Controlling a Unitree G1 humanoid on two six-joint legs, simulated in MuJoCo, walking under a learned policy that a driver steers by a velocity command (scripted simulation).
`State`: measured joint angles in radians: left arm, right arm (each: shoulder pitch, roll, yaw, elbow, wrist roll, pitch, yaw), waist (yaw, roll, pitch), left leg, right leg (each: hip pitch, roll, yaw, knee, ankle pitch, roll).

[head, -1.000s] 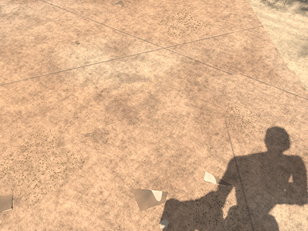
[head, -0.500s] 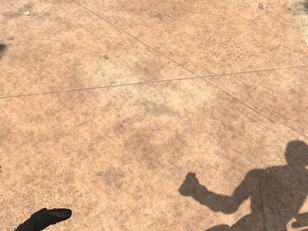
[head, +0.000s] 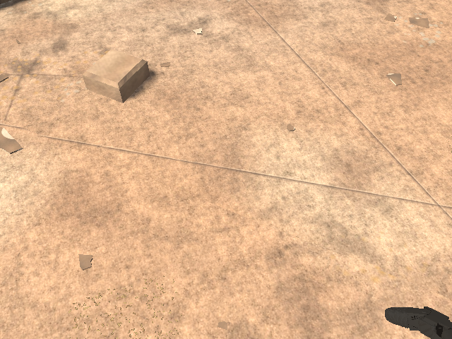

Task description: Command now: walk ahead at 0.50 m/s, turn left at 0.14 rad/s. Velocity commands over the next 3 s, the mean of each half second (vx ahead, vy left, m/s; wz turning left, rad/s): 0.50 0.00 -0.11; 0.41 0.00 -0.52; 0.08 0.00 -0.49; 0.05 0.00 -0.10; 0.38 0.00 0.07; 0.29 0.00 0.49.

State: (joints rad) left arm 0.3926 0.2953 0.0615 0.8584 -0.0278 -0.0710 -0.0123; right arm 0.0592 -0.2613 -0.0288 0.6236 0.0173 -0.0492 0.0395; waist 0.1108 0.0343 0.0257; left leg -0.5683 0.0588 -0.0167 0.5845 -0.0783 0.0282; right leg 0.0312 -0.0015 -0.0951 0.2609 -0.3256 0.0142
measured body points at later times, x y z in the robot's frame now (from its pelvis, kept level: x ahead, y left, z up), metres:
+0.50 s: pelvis +0.27 +0.01 +0.00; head +0.30 +0.01 +0.45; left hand +0.49 +0.23 -0.10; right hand +0.27 -0.28 -0.12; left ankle +0.15 +0.12 -0.74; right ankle +0.44 -0.14 -0.70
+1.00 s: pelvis +0.54 -0.06 +0.00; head +0.57 -0.08 +0.45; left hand +0.72 +0.19 -0.11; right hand +0.65 -0.37 -0.08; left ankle +0.74 +0.00 -0.71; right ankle +0.44 -0.13 -0.74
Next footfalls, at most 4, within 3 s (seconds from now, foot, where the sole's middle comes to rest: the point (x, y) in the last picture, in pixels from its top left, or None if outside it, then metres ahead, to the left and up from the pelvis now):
0.06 left None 0.19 0.12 -0.77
0.58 right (305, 338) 0.48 -0.13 -0.77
1.04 left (274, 245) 0.77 -0.03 -0.77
1.46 right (332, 308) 0.58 -0.21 -0.77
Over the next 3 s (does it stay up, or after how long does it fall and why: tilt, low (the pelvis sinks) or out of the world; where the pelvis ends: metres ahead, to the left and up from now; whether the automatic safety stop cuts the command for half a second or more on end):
stays up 1.01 -0.32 -0.03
